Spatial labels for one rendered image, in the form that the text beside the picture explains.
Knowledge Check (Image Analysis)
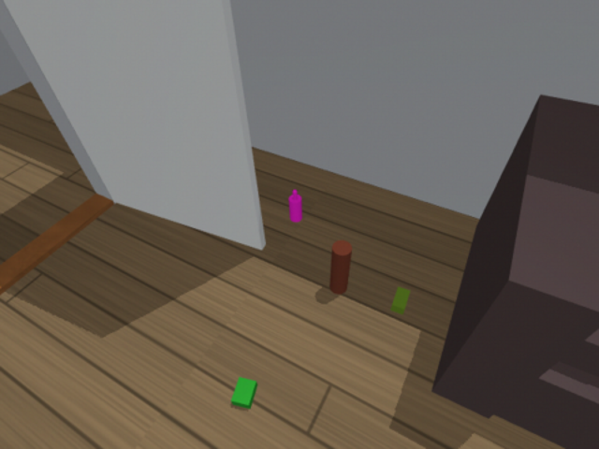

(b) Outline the sofa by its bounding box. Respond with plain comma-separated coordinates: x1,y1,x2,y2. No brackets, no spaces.
431,94,599,449

